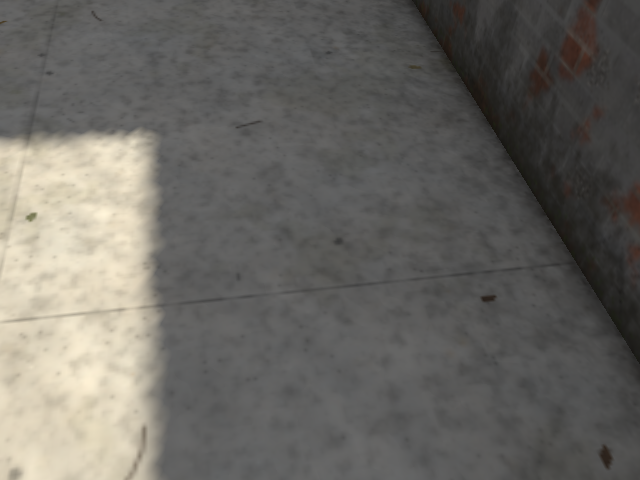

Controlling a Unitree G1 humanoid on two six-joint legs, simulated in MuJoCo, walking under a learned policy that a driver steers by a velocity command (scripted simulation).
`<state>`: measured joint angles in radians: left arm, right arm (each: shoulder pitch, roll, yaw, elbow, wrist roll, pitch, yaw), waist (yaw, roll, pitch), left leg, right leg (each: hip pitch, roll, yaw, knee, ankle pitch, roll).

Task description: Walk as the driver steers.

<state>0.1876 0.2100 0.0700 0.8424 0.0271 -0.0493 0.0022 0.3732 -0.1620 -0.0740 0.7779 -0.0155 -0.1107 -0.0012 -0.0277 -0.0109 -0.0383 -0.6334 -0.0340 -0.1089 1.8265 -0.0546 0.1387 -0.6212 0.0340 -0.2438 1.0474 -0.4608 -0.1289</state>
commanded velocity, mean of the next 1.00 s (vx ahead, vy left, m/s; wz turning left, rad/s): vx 0.46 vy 0.00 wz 0.45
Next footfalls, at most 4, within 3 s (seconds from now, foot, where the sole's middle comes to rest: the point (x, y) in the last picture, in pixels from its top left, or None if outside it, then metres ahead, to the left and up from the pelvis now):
0.40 left None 0.36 0.15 -0.69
0.88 right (252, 372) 0.75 0.11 -0.69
1.30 left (165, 423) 0.62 0.28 -0.69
1.64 right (280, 406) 0.67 0.05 -0.69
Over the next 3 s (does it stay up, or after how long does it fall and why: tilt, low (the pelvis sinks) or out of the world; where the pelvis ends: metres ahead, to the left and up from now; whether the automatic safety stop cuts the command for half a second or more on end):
stays up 0.62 0.15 0.09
